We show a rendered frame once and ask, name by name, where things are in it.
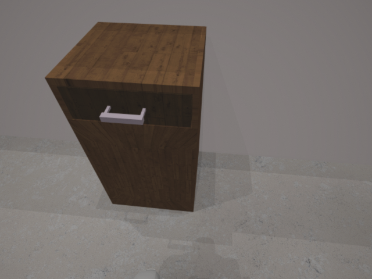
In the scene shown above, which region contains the cabinet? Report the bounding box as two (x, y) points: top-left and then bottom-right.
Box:
(45, 22), (206, 212)

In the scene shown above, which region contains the drawer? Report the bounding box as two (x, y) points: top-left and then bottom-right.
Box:
(57, 85), (192, 127)

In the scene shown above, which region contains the handle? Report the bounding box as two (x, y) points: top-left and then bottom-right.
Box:
(99, 106), (146, 125)

